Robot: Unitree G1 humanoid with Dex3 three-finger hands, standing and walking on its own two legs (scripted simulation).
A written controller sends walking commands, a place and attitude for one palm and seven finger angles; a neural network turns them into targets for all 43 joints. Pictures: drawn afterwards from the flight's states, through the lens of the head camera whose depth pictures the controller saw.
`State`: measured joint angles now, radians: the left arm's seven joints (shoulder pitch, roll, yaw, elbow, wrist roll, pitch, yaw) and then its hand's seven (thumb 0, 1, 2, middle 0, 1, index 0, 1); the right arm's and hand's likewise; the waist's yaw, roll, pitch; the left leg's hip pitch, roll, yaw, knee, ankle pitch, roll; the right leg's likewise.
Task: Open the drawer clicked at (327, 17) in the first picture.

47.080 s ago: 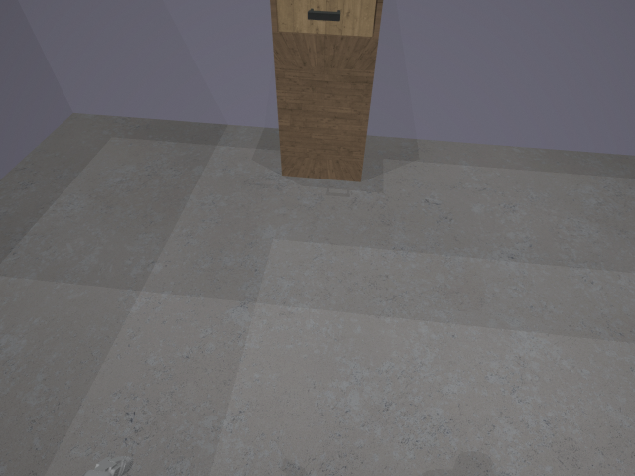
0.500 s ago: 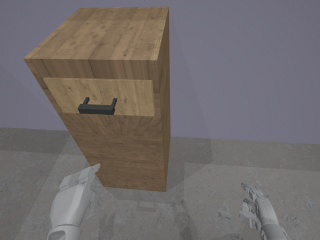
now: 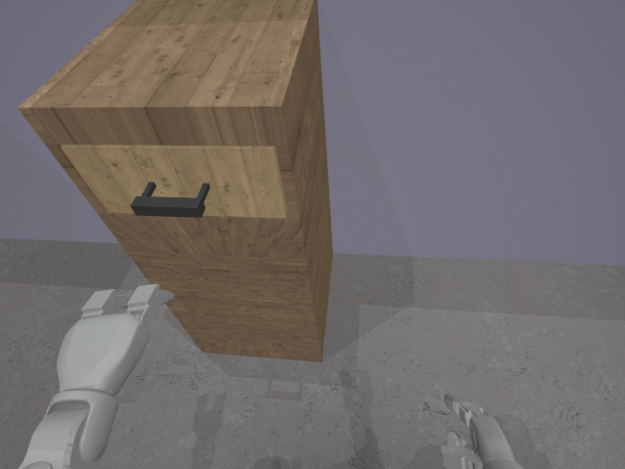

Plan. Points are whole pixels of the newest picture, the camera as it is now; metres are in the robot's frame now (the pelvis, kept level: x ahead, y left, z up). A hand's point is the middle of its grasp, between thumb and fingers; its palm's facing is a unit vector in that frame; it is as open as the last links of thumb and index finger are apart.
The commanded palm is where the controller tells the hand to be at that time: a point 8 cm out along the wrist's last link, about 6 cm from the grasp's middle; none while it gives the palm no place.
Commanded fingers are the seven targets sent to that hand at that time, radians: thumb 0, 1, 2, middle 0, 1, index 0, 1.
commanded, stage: raise the hand with hooked fingers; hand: left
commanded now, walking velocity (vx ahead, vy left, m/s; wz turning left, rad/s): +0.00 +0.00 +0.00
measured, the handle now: (173, 197) +0.51 +0.30 +0.04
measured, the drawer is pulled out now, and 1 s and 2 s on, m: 0.00 0.00 0.00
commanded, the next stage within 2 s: move the hooked fingers above the handle in 1.06 s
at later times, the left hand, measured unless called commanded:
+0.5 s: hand (92, 272) +0.30 +0.29 +0.12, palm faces +0.12 -0.08 -0.99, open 13.6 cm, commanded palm +0.27 +0.30 +0.18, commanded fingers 0.00 -0.50 0.30 -0.30 -1.20 -0.30 -1.20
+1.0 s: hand (61, 269) +0.29 +0.31 +0.14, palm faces +0.08 -0.08 -0.99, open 13.8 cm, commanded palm +0.26 +0.32 +0.21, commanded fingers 0.00 -0.50 0.30 -0.30 -1.20 -0.30 -1.20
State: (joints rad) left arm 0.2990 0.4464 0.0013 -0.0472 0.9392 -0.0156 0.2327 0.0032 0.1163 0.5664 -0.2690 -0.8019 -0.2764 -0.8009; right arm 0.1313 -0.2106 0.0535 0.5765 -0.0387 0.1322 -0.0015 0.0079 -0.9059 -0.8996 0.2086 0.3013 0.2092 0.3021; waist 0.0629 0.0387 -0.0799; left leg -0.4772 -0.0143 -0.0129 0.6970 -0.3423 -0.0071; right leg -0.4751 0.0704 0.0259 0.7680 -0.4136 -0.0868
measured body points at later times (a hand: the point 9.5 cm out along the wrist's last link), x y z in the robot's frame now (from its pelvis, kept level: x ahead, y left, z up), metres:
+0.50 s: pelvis +0.01 +0.06 +0.02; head +0.01 +0.03 +0.47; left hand +0.29 +0.30 +0.17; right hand +0.23 -0.14 -0.07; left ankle +0.00 +0.15 -0.71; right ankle -0.02 -0.06 -0.71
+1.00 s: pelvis -0.02 +0.08 +0.03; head +0.01 +0.05 +0.48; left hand +0.28 +0.31 +0.20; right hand +0.16 -0.15 -0.09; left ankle +0.00 +0.15 -0.71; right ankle -0.02 -0.06 -0.71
